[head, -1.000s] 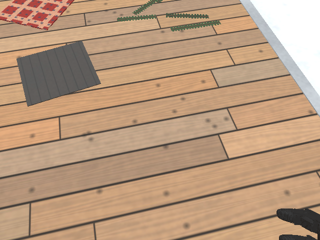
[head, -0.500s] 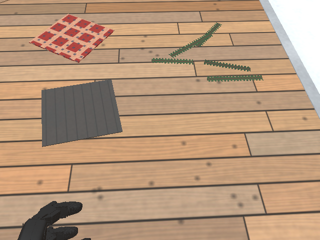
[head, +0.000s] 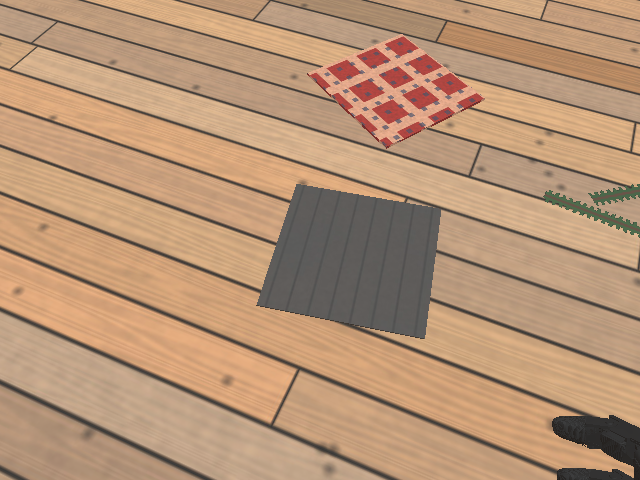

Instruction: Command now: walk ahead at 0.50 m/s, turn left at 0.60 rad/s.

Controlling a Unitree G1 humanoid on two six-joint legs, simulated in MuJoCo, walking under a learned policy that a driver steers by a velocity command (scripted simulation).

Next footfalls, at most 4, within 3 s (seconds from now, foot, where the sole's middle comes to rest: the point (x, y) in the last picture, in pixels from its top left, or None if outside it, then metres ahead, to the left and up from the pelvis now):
0.48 right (381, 474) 0.46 -0.07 -0.76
0.98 left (209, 402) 0.58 0.30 -0.76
1.48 right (279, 335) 0.75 0.17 -0.75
1.82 left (208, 426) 0.53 0.29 -0.76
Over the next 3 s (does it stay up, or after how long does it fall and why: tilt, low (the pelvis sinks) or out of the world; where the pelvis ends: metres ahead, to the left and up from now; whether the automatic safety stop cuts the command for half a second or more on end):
stays up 0.79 0.71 0.03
